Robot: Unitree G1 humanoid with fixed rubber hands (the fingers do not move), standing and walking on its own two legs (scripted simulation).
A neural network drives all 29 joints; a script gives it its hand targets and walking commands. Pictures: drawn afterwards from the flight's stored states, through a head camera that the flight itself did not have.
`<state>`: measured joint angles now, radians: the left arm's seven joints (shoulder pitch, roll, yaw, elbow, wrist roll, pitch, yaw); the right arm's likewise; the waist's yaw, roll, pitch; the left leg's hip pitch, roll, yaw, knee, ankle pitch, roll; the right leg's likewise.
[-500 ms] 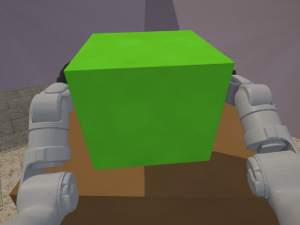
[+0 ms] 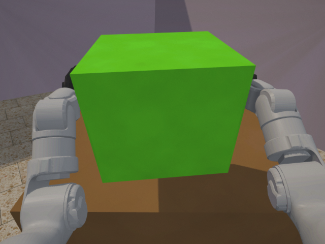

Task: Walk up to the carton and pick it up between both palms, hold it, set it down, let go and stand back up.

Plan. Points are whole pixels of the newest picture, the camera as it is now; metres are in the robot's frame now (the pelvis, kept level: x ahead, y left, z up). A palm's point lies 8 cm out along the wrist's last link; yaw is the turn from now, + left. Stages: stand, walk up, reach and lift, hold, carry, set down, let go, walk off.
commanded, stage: hold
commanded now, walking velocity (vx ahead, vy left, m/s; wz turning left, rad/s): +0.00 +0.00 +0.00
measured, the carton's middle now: (160, 99) +0.42 +0.01 +0.26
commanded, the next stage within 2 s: none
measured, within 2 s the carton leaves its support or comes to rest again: neither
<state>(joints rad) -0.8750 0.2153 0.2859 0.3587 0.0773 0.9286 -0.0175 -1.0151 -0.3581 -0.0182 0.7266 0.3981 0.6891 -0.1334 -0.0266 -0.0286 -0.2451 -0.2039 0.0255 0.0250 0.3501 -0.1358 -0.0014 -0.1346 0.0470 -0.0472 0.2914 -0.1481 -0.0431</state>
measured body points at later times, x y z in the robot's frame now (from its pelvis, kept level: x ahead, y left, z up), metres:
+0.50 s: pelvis +0.00 +0.00 +0.00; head -0.09 +0.01 +0.44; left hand +0.37 +0.21 +0.29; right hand +0.39 -0.19 +0.31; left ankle +0.03 +0.12 -0.75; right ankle +0.01 -0.09 -0.75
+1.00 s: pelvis +0.00 +0.00 +0.00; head -0.10 +0.02 +0.44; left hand +0.37 +0.21 +0.29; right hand +0.38 -0.19 +0.31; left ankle +0.03 +0.12 -0.75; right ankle +0.01 -0.09 -0.75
